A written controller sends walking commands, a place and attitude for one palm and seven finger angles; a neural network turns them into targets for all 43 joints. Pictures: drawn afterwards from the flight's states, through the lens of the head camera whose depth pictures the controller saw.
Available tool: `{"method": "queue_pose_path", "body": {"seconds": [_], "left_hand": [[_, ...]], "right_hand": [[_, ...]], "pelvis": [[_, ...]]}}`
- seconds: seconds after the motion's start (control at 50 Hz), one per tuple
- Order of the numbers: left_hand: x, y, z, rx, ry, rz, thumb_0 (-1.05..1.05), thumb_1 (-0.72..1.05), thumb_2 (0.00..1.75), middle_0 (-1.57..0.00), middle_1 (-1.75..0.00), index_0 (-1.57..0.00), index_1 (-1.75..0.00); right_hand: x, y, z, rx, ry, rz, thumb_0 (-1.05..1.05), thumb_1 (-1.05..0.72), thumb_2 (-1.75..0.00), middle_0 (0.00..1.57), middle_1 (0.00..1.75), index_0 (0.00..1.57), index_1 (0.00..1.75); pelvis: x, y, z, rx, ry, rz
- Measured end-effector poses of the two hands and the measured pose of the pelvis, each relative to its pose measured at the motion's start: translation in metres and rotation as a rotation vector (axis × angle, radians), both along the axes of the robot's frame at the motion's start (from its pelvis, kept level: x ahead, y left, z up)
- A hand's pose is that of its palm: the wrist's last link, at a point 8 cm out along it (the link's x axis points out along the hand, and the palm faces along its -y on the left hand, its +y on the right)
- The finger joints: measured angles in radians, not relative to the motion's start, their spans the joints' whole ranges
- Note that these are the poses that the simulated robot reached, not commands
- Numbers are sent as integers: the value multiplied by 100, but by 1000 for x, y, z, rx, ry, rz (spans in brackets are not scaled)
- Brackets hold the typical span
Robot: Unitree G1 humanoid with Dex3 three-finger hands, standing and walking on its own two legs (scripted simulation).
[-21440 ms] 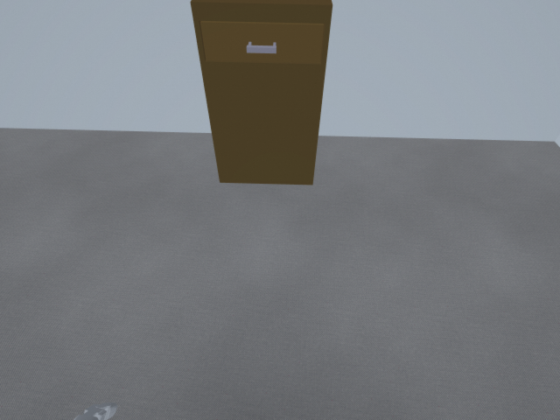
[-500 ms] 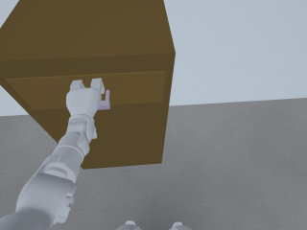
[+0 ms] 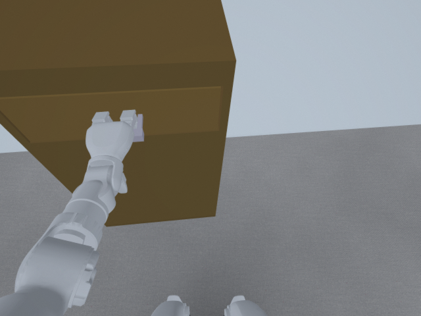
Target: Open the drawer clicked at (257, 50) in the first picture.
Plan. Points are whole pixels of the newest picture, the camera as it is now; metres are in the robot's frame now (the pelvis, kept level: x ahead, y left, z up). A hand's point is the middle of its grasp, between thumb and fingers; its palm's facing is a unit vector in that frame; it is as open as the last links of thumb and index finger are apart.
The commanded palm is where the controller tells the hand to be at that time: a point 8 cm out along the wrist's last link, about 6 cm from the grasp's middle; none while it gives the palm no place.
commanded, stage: lower the fingers behind the handle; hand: left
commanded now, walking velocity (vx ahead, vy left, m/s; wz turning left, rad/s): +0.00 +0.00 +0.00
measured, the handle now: (118, 128) +0.50 +0.19 +0.02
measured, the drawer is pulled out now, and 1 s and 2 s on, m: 0.00 0.00 0.12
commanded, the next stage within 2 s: close the thumb around the handle in 0.04 s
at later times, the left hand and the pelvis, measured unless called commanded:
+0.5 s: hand (118, 147) +0.46 +0.19 +0.00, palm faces -0.04 -0.04 -1.00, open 10.2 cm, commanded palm +0.44 +0.19 +0.06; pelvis +0.02 +0.00 +0.01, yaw +0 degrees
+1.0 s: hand (120, 150) +0.46 +0.18 +0.00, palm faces -0.04 -0.04 -1.00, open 6.2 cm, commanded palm +0.43 +0.18 +0.06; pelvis +0.03 -0.01 +0.01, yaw +0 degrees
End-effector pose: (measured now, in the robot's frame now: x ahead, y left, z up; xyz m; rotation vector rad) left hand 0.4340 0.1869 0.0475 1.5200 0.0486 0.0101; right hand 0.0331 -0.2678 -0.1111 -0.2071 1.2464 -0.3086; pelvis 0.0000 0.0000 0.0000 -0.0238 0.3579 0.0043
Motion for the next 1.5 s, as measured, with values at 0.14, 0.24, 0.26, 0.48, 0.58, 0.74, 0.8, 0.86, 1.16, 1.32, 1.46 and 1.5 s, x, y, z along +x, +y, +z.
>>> {"method": "queue_pose_path", "body": {"seconds": [0.14, 0.24, 0.26, 0.48, 0.58, 0.74, 0.8, 0.86, 1.16, 1.32, 1.46, 1.5], "left_hand": [[4, 0, 1, 22, -75, 23, 0, -49, 30, -36, -124, -35, -124], [7, -4, 6, 27, -50, 72, 0, -46, 31, -37, -124, -38, -128], [6, -5, 7, 28, -40, 78, 0, -44, 32, -36, -124, -37, -128], [7, -1, 11, 17, 23, 46, 0, 0, 51, -36, -126, -36, -126], [7, 1, 7, 18, -17, 24, 0, 26, 62, -37, -128, -36, -128], [7, -2, 5, 29, -51, 51, 0, 66, 79, -39, -132, -37, -131], [6, -3, 3, 39, -36, 63, 0, 69, 79, -40, -133, -32, -131], [5, -4, 3, 38, -15, 70, 1, 70, 78, -41, -134, -29, -132], [-2, -2, 1, -3, 10, 31, 1, 78, 81, -40, -135, -36, -134], [-19, -2, -1, -10, -21, 29, 1, 78, 82, -37, -135, -40, -134], [-39, -4, -1, -17, -20, 46, 1, 77, 83, -36, -135, -41, -135], [-44, -5, -1, -17, -17, 48, 1, 77, 83, -37, -135, -41, -135]], "right_hand": [[3, 8, -11, 46, 47, 5, 1, -91, -90, 21, 30, 20, 30], [15, 16, -9, 80, 31, 3, 1, -91, -90, 21, 30, 21, 30], [18, 17, -8, 83, 24, 2, 1, -91, -90, 21, 30, 21, 30], [41, 7, 8, 48, -49, 8, 1, -91, -90, 21, 30, 21, 30], [44, 0, 5, 30, -30, 26, 1, -91, -90, 21, 30, 21, 30], [45, 0, -2, 51, 4, 30, 1, -91, -90, 21, 30, 20, 30], [46, 3, -2, 63, 0, 20, 1, -91, -90, 21, 30, 20, 30], [45, 6, 0, 72, -5, 10, 1, -91, -90, 21, 30, 20, 30], [46, 4, 3, 68, -18, -10, 1, -91, -90, 21, 30, 21, 30], [72, 7, 5, 86, -63, 4, 1, -91, -90, 21, 30, 20, 30], [108, 13, 14, 97, -144, 40, 1, -91, -90, 21, 30, 20, 30], [118, 14, 18, 96, -166, 56, 1, -91, -90, 21, 30, 20, 30]], "pelvis": [[8, 1, -2, -5, 12, 5], [13, 1, 4, -1, -2, 1], [14, 1, 5, 0, -7, -1], [20, -4, 13, 5, -29, -4], [21, -4, 9, 3, -12, 4], [24, -5, 6, 3, -1, 8], [24, -6, 8, 4, -8, 5], [25, -6, 10, 5, -16, 2], [33, -4, 14, 8, -24, -19], [42, -2, 15, 9, -37, -26], [48, -1, 20, 9, -65, -23], [48, -1, 21, 10, -73, -20]]}}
